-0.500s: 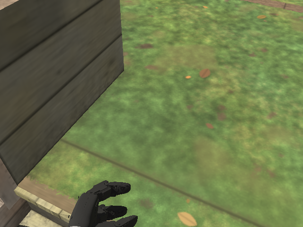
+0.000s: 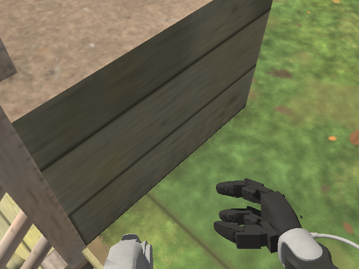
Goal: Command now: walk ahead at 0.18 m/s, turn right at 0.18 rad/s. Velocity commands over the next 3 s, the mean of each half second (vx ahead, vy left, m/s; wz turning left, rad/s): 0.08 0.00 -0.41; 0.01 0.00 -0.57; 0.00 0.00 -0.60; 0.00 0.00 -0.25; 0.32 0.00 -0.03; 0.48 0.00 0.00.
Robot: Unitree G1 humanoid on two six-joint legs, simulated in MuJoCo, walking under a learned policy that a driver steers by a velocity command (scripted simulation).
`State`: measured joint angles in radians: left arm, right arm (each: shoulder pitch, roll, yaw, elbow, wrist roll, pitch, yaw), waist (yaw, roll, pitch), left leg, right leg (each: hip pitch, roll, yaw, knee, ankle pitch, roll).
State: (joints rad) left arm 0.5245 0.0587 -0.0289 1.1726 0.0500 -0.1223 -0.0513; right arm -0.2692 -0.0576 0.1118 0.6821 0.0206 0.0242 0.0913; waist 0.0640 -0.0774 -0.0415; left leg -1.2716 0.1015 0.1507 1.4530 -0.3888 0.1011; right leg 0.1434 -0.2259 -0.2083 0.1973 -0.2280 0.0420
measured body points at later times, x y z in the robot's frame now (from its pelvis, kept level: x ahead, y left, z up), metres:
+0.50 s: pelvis +0.13 +0.03 +0.18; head +0.13 +0.01 +0.63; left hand +0.30 +0.24 +0.07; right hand +0.31 -0.27 +0.12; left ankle +0.20 +0.12 -0.54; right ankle +0.16 -0.10 -0.51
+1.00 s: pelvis +0.19 +0.03 +0.19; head +0.21 +0.02 +0.64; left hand +0.48 +0.14 +0.10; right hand +0.16 -0.26 +0.10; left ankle +0.27 +0.10 -0.54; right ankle +0.12 -0.10 -0.44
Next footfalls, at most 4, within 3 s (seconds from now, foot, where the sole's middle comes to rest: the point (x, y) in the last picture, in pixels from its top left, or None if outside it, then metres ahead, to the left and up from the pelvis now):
0.52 right None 0.20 -0.11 -0.57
0.84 left None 0.31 0.08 -0.57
1.20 right None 0.18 -0.15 -0.57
1.64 left None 0.38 0.02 -0.57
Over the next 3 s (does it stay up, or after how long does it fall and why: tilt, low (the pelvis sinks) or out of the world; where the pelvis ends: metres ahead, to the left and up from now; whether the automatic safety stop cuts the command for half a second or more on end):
stays up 0.48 -0.45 0.17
